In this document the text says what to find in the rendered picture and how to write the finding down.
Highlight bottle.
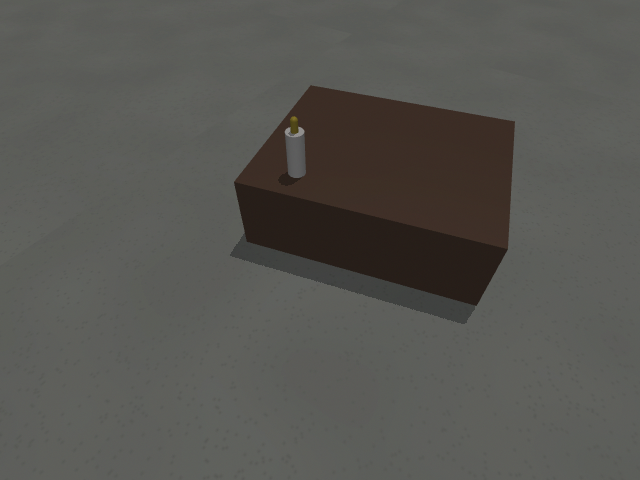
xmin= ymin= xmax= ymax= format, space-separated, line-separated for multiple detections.
xmin=285 ymin=116 xmax=306 ymax=178

